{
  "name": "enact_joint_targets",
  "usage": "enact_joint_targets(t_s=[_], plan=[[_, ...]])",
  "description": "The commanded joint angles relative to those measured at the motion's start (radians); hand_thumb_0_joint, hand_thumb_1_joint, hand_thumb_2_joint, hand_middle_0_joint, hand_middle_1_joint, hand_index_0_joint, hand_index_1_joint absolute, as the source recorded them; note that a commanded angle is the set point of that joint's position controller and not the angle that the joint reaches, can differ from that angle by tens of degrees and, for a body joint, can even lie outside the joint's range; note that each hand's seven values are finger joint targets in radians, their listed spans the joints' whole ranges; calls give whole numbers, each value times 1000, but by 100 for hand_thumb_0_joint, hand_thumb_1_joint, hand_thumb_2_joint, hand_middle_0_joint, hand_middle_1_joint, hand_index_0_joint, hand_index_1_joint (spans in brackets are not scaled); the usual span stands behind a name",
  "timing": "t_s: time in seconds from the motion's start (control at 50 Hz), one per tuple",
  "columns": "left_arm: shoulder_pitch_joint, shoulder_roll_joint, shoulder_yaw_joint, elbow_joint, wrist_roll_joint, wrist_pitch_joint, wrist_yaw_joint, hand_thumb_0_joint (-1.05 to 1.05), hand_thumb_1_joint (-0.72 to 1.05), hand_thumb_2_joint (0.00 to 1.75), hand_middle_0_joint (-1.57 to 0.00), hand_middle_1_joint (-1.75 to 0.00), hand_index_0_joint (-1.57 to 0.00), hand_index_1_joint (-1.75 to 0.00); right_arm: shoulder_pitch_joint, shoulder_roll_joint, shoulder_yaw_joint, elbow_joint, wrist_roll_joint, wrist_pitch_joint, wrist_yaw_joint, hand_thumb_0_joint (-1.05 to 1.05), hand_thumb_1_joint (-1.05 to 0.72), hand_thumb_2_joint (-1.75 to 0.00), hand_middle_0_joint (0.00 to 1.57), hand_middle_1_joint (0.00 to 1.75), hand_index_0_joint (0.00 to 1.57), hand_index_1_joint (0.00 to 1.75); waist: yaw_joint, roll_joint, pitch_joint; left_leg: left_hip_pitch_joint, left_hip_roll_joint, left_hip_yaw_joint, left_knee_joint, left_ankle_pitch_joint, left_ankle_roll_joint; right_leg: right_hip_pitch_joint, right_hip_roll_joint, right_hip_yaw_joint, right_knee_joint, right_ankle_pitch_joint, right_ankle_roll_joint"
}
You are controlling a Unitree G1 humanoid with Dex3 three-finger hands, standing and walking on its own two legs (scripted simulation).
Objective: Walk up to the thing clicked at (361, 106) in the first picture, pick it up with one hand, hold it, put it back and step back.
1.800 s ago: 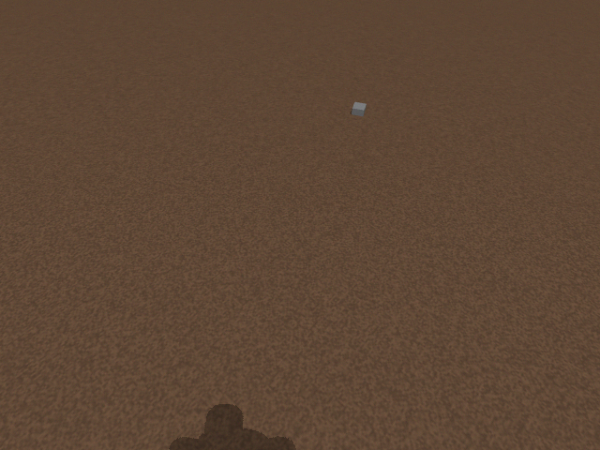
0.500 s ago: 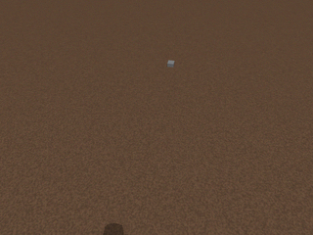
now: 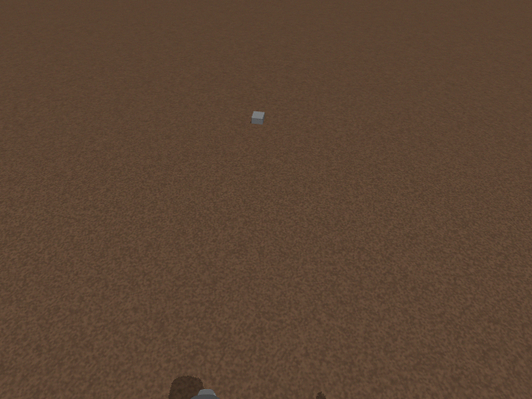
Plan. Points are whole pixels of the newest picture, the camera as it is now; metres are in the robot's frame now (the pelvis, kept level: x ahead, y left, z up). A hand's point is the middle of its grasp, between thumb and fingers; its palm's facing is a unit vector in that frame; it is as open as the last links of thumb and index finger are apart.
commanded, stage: walk up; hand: left
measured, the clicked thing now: (258, 117) +2.02 +0.17 -0.75
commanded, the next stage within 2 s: none
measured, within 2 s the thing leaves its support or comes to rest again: neither
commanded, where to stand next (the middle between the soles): +1.61 -0.03 m, yaw -4 degrees
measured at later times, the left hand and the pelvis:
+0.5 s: hand (154, 239) +0.49 +0.28 -0.12, palm faces -0.15 -0.91 -0.39, open 7.4 cm; pelvis +0.33 +0.01 -0.01, yaw -4 degrees
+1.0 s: hand (179, 201) +0.64 +0.27 -0.15, palm faces -0.05 -0.93 -0.37, open 7.4 cm; pelvis +0.61 -0.01 -0.01, yaw -3 degrees
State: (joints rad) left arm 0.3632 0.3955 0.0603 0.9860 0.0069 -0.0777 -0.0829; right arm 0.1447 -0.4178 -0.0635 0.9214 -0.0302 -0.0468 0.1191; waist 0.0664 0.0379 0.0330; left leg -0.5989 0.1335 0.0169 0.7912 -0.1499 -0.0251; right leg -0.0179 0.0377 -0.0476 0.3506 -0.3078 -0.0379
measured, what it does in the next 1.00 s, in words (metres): walks ahead: left foot, then right foot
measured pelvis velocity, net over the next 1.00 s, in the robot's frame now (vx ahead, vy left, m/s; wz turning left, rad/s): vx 0.61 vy -0.01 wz -0.06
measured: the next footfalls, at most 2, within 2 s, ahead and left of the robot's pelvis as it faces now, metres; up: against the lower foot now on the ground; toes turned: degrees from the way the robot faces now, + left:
left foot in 0.12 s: +0.28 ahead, +0.16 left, +0.00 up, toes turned +5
right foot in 0.56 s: +0.56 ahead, -0.14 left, +0.00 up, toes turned -8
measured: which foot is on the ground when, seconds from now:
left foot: up 0.00-0.10, down 0.12-0.60, up 0.62-1.00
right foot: down 0.00-0.18, up 0.20-0.54, down 0.56-1.00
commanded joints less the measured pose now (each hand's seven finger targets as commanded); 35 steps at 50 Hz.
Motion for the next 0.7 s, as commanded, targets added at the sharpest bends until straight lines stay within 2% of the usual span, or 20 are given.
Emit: enact_joint_targets(t_s=[0.0,0.06,0.1,0.12,0.14,0.16,0.18,0.2,0.22,0.26,0.36,0.48,0.52,0.54,0.56,0.58,0.6,0.62,0.64,0.68], plan=[[-70,314,79,-114,-6,-43,26,0,90,90,-20,-30,-20,-30,-200,-179,-55,-139,8,-35,-17,0,-90,-90,20,30,20,30,17,-72,62,89,3,12,-209,125,5,-115,-227,136,-187,40,-130],[-46,317,69,-108,-13,-30,31,0,90,90,-20,-30,-20,-30,-180,-165,-60,-130,7,-41,-28,0,-90,-90,20,30,20,30,11,-83,19,229,-48,64,-278,108,34,-75,-244,112,-85,318,-131],[-58,305,63,-126,-14,-22,41,0,90,90,-20,-30,-20,-30,46,-194,-79,-68,-6,-47,-44,0,-90,-90,20,30,20,30,-90,-12,-103,474,-108,103,-338,49,67,-57,-202,59,231,535,-93],[-25,259,48,-138,-15,-15,47,0,90,90,-20,-30,-20,-30,230,-251,-105,-25,-26,-54,-57,0,-90,-90,20,30,20,30,-171,76,-214,751,-73,36,-335,-31,127,-221,-154,37,517,460,-54],[35,177,18,-151,-20,-14,52,0,90,90,-20,-30,-20,-30,335,-325,-135,-18,-39,-60,-70,0,-90,-90,20,30,20,30,-199,268,-285,996,122,-251,-344,-210,176,-519,-57,34,763,58,-22],[51,220,27,-151,-37,-15,59,0,90,90,-20,-30,-20,-30,344,-370,-149,-34,-9,-63,-73,0,-90,-90,20,30,20,30,-198,286,-334,1105,301,-666,-464,-216,272,-703,77,99,879,-207,-17],[-4,275,28,-139,-29,-18,70,0,90,90,-20,-30,-20,-30,283,-357,-159,-52,14,-59,-77,0,-90,-90,20,30,20,30,-177,195,-310,1030,359,-691,-484,-242,336,-741,-31,188,937,-167,-35],[-86,303,24,-148,-24,-29,65,0,90,90,-20,-30,-20,-30,233,-322,-145,-76,24,-54,-81,0,-90,-90,20,30,20,30,-183,91,-249,884,300,-512,-487,-160,304,-698,-69,208,936,-97,-24],[-94,281,26,-140,-31,-33,57,0,90,90,-20,-30,-20,-30,152,-282,-115,-96,24,-56,-85,0,-90,-90,20,30,20,30,-140,46,-158,723,226,-310,-491,-55,246,-634,-94,226,881,-43,-14],[-67,241,28,-129,-41,-24,37,0,90,90,-20,-30,-20,-30,126,-245,-87,-100,29,-68,-86,0,-90,-90,20,30,20,30,-100,79,-82,576,164,-149,-514,153,215,-555,-116,165,799,-4,2],[-166,198,25,-174,-16,-4,-7,0,90,90,-20,-30,-20,-30,69,-248,-72,-134,28,-88,-75,0,-90,-90,20,30,20,30,-70,79,83,394,152,-11,-605,82,254,-544,-164,69,478,49,53],[-220,204,48,-151,-4,-3,-21,0,90,90,-20,-30,-20,-30,88,-274,-72,-116,26,-82,-70,0,-90,-90,20,30,20,30,-65,66,21,347,124,39,-502,2,194,-276,-119,-20,273,297,12],[-126,229,64,-124,-4,-5,-10,0,90,90,-20,-30,-20,-30,79,-274,-71,-114,29,-75,-76,0,-90,-90,20,30,20,30,6,0,-40,343,110,59,-333,150,162,-120,-92,-32,254,282,-5],[-29,267,81,-104,-2,-11,1,0,90,90,-20,-30,-20,-30,110,-239,-60,-110,22,-70,-76,0,-90,-90,20,30,20,30,53,-101,-115,316,42,108,-95,213,136,37,-68,-28,212,180,-33],[89,331,109,-86,5,-19,19,0,90,90,-20,-30,-20,-30,206,-173,-36,-99,23,-65,-73,0,-90,-90,20,30,20,30,94,-283,-204,202,-49,129,196,67,104,191,-144,133,135,-56,-45],[102,402,119,-104,5,-28,29,0,90,90,-20,-30,-20,-30,258,-117,-16,-118,28,-60,-72,0,-90,-90,20,30,20,30,58,-423,-206,38,-128,64,396,-345,67,247,-389,551,-5,-155,-101],[53,423,117,-116,-14,-26,31,0,90,90,-20,-30,-20,-30,226,-240,-45,-106,32,-54,-81,0,-90,-90,20,30,20,30,55,-339,-188,-67,-133,10,486,-369,55,272,-461,785,-95,-122,-199],[4,407,116,-135,-27,-25,37,0,90,90,-20,-30,-20,-30,182,-267,-49,-92,29,-50,-91,0,-90,-90,20,30,20,30,44,-233,-144,-87,-73,-47,535,-309,55,205,-462,734,-89,-50,-207],[-37,369,100,-147,-32,-29,45,0,90,90,-20,-30,-20,-30,133,-253,-48,-82,36,-53,-90,0,-90,-90,20,30,20,30,25,-165,-89,-54,-51,-98,518,-235,64,99,-416,588,-77,126,-195],[-104,305,77,-144,-32,-39,55,0,90,90,-20,-30,-20,-30,159,-202,-36,-71,52,-42,-80,0,-90,-90,20,30,20,30,-39,-166,-13,40,-32,-94,407,-134,81,-88,-303,322,-59,307,-115]])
